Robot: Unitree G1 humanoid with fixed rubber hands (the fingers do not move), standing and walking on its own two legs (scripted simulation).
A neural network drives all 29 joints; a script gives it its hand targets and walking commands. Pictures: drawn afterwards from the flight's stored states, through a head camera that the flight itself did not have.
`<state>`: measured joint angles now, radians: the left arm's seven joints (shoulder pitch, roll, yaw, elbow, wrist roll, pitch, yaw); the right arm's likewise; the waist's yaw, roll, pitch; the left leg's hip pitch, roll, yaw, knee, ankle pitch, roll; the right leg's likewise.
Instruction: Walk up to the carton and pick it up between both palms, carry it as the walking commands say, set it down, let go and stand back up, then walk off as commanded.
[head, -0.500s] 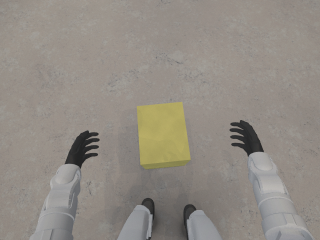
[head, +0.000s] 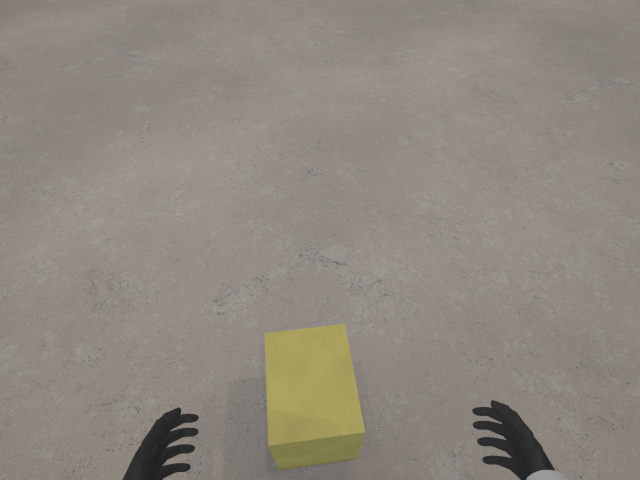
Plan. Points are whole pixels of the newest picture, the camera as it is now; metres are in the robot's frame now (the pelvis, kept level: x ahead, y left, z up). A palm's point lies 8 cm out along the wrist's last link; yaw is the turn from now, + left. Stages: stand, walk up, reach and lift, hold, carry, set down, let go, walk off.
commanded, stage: let go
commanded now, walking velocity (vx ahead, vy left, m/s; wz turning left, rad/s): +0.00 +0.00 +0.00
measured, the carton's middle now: (311, 397) +0.44 +0.04 -0.64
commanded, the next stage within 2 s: stand in 0.32 s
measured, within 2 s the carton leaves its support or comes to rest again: neither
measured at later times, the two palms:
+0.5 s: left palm out of the picture +0.15 +0.28 -0.08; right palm out of the picture +0.14 -0.27 -0.08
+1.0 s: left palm out of the picture +0.14 +0.31 -0.10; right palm out of the picture +0.12 -0.28 -0.09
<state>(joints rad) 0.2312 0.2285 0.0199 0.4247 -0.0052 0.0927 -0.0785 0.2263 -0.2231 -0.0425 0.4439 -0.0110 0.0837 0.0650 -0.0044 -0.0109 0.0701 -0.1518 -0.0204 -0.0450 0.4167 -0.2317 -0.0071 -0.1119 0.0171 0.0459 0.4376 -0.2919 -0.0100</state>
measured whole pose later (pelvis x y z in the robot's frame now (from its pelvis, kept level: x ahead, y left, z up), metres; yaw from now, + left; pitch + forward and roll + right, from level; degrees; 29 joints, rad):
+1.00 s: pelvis +0.01 +0.02 +0.00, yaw -1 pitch -1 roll +0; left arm 0.18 0.36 0.02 0.81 0.03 0.00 0.02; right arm 0.15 -0.34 -0.02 0.86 -0.03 0.00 -0.02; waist -0.01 -0.03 0.01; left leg -0.16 -0.02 -0.01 0.45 -0.27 0.02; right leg -0.11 0.01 0.06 0.42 -0.29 0.02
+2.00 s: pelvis -0.01 +0.02 +0.01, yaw -1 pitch -2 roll +0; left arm 0.15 0.40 -0.01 1.00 0.02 -0.01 0.01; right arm 0.12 -0.38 -0.01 1.03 -0.01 -0.01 -0.01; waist 0.00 -0.02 0.02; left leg -0.13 -0.02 -0.02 0.36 -0.19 0.01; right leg -0.08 0.00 0.06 0.34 -0.22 0.02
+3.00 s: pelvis -0.15 -0.04 -0.01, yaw +20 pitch -1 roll +1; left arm 0.12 0.28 0.04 0.87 0.04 0.07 0.05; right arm 0.12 -0.29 -0.06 0.96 0.00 0.10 0.01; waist -0.01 -0.02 0.11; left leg -0.24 0.03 0.03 0.81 -0.53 -0.07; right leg -0.33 -0.14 -0.22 0.55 -0.19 -0.02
